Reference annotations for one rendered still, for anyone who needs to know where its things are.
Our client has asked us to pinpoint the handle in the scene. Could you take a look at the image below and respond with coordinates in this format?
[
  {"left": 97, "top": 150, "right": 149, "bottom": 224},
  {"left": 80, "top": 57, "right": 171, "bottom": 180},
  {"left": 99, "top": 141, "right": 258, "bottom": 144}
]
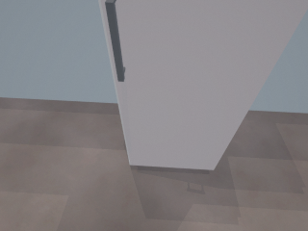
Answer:
[{"left": 105, "top": 0, "right": 126, "bottom": 82}]

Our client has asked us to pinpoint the fridge door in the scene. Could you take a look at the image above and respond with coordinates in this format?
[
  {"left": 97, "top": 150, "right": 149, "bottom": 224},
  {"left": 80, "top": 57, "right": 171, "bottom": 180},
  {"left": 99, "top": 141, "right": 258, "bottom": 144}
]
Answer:
[{"left": 100, "top": 0, "right": 308, "bottom": 170}]

